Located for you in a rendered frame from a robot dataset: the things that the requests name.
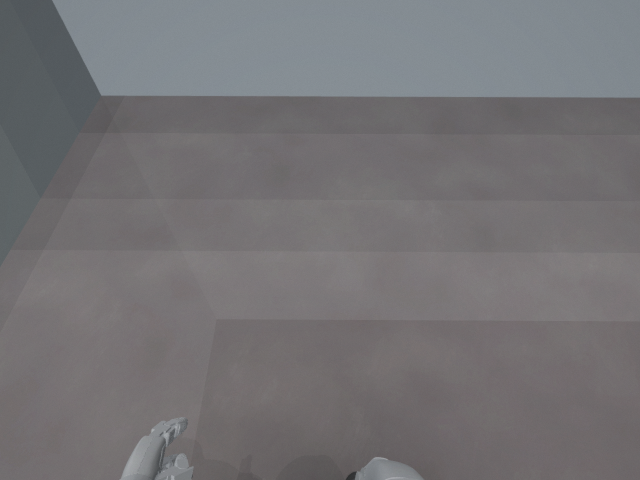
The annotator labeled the left robot hand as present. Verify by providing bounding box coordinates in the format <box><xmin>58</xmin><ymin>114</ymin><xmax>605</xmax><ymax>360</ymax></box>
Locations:
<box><xmin>121</xmin><ymin>417</ymin><xmax>194</xmax><ymax>480</ymax></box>

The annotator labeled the robot right thigh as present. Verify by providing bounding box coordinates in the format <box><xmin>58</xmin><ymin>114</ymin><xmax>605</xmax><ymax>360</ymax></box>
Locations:
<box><xmin>355</xmin><ymin>460</ymin><xmax>424</xmax><ymax>480</ymax></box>

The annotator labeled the right robot shin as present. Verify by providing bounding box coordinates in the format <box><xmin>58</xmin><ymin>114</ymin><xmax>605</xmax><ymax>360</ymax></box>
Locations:
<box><xmin>364</xmin><ymin>457</ymin><xmax>388</xmax><ymax>468</ymax></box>

